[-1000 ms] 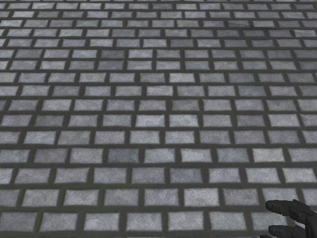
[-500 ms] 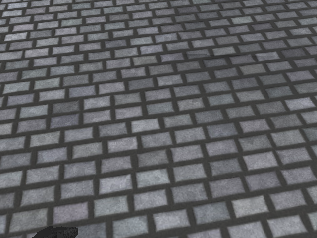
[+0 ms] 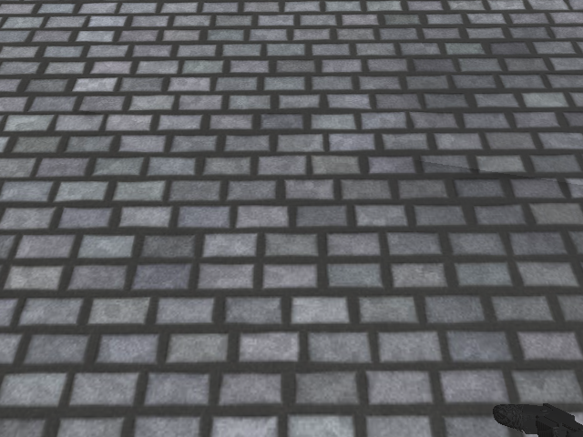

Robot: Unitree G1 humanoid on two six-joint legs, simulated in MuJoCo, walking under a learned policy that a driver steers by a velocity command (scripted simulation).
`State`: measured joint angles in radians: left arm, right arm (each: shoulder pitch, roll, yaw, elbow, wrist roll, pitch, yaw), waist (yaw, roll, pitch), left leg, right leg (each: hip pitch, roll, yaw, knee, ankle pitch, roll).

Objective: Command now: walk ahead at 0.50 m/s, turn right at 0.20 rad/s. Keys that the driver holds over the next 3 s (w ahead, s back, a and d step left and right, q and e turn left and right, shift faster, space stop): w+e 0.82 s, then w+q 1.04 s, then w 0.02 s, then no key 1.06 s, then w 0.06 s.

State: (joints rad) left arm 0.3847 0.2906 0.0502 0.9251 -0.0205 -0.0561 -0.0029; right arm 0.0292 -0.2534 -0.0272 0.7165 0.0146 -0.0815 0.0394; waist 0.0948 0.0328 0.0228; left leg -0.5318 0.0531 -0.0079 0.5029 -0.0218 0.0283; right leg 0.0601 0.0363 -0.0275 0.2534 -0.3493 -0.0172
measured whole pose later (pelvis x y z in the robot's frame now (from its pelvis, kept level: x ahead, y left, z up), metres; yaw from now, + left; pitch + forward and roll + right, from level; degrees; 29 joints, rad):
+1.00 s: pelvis +0.52 -0.12 +0.01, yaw -28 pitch +1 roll -1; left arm 0.33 0.28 0.07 0.78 -0.01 -0.06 0.01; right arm 0.05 -0.28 -0.05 0.77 0.01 -0.10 0.03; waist 0.07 0.05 0.02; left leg -0.60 0.06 -0.03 0.54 0.09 -0.01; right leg -0.01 0.10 0.10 0.30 -0.31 -0.08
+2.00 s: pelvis +1.05 -0.27 +0.00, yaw +4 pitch +2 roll -2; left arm 0.34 0.29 0.07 0.84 -0.01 -0.08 0.00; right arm 0.09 -0.29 -0.06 0.63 0.01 -0.03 0.04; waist 0.10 0.04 0.05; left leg -0.64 0.07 -0.04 0.66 -0.02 0.01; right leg 0.02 0.00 -0.16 0.26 -0.31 0.01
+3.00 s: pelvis +1.23 -0.26 +0.00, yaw +6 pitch -2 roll +0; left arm 0.18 0.24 0.02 1.01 0.00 0.00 0.02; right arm 0.15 -0.24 -0.04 1.01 0.00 0.02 -0.03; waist 0.00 0.00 0.03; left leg -0.21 0.00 -0.01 0.51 -0.27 0.00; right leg -0.17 -0.01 0.00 0.50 -0.31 0.01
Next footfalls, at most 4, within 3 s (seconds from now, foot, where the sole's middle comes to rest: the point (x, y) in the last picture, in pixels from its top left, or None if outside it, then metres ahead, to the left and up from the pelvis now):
0.04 left None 0.19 0.13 -0.77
0.56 right None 0.42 -0.17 -0.77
1.10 left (384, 312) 0.79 -0.12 -0.77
1.60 right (484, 255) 0.99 -0.40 -0.77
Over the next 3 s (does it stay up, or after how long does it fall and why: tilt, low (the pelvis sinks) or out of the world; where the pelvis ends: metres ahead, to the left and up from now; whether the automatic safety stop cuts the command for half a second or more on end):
stays up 1.23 -0.26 0.00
